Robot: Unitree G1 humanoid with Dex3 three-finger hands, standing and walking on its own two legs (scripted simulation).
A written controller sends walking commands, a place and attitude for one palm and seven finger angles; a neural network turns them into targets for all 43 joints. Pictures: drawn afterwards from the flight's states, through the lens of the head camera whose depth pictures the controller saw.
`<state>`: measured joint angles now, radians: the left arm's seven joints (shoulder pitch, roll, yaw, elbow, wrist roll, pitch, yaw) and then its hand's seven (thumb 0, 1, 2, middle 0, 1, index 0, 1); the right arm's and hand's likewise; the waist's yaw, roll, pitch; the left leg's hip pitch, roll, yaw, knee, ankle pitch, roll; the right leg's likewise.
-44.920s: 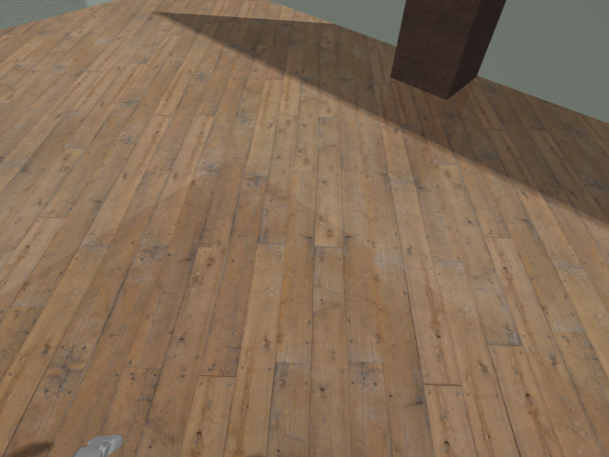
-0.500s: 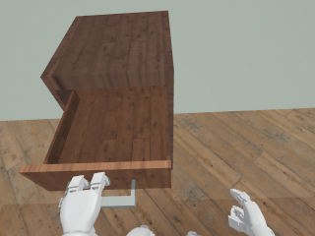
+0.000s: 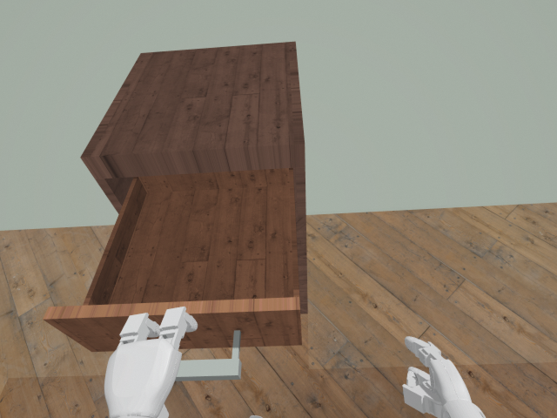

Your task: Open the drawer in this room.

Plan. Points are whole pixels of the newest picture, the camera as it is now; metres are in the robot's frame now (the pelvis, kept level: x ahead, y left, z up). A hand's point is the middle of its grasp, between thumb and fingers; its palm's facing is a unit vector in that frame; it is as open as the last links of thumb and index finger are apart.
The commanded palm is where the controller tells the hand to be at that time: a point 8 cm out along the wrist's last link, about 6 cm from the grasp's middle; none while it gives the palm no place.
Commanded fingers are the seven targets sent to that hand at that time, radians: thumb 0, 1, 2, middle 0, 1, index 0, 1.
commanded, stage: lift the hand off the handle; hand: left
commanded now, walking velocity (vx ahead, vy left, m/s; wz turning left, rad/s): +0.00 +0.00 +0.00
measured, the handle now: (179, 355) +0.23 +0.19 -0.07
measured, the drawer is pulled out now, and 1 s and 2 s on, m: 0.30 0.30 0.30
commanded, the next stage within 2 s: draw the hand back to the body in 1.26 s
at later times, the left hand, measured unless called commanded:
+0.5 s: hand (151, 369) +0.18 +0.19 +0.02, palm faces +0.02 -0.17 -0.99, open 13.8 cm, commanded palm +0.16 +0.19 +0.08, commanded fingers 0.00 -0.50 0.30 -0.30 -1.20 -0.30 -1.20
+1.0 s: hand (150, 353) +0.19 +0.18 +0.06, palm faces +0.05 -0.20 -0.98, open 13.8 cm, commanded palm +0.16 +0.18 +0.12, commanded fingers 0.00 -0.50 0.30 -0.30 -1.20 -0.30 -1.20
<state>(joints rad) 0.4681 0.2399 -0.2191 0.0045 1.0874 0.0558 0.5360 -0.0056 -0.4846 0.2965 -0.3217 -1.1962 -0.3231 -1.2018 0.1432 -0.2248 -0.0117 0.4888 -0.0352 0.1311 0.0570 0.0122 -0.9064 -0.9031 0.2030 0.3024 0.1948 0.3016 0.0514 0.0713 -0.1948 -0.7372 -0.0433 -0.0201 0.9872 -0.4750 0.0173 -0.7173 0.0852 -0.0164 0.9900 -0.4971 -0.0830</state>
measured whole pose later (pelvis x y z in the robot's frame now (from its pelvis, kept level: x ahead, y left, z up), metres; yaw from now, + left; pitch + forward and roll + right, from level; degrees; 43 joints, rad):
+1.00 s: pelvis +0.01 +0.01 +0.03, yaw -1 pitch +8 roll +0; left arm 0.54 0.28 -0.23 -0.25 1.03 0.09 0.39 -0.01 -0.49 0.30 -0.32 -1.20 -0.32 -1.20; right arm 0.15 -0.23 -0.01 0.47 -0.01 0.13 0.08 0.01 -0.91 -0.90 0.20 0.30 0.19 0.30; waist 0.09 0.09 -0.16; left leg -0.54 -0.04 0.00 0.82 -0.42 0.03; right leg -0.53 0.09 0.02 0.82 -0.44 -0.07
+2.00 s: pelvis +0.01 +0.03 +0.04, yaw +0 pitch +4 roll -1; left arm 0.60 0.40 -0.03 -0.45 0.74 0.06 0.22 -0.01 -0.49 0.30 -0.32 -1.20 -0.32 -1.20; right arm 0.14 -0.25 0.01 0.47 0.02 0.12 0.04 0.01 -0.91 -0.90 0.20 0.30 0.19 0.30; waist 0.10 0.11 -0.10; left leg -0.39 -0.05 -0.02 0.69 -0.37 0.05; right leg -0.35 0.08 0.01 0.65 -0.37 -0.04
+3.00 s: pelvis +0.02 +0.02 +0.07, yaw +3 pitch -2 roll -1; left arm 0.56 0.33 0.27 -0.50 -0.08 -0.06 0.11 0.01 0.86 0.88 -0.22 -0.32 -0.22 -0.33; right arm 0.16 -0.21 0.03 0.62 0.02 -0.07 -0.06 0.01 -0.90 -0.90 0.20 0.30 0.20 0.30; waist 0.05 0.06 0.00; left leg -0.15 -0.06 -0.08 0.44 -0.25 0.04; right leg -0.09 0.06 -0.03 0.38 -0.26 -0.05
